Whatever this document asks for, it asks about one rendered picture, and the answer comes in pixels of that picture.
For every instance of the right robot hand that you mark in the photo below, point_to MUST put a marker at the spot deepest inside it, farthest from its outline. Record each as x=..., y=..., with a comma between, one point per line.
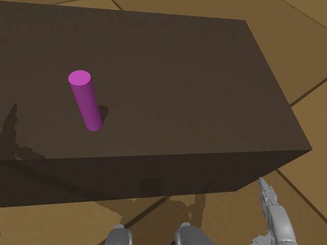
x=279, y=226

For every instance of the can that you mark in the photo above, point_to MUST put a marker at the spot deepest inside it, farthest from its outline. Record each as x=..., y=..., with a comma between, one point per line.
x=83, y=90

